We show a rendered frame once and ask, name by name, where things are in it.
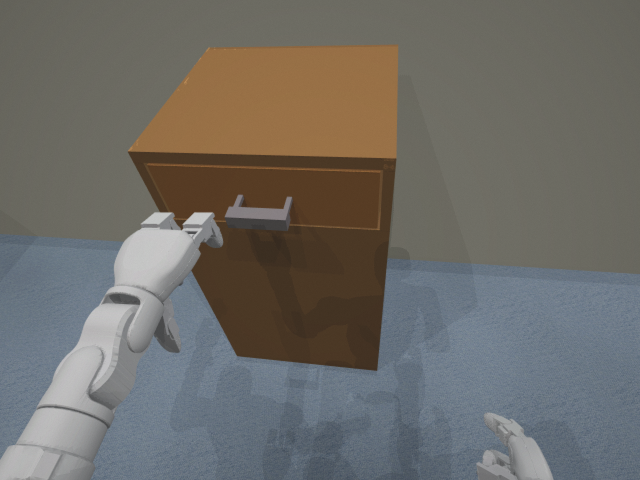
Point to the drawer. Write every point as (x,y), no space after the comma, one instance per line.
(321,196)

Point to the handle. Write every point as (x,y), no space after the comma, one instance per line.
(258,218)

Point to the left robot forearm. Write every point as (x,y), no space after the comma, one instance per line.
(64,434)

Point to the cabinet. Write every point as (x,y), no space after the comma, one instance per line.
(313,294)

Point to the left robot hand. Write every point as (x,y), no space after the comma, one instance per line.
(159,256)

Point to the right robot hand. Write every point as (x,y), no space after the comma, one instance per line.
(525,462)

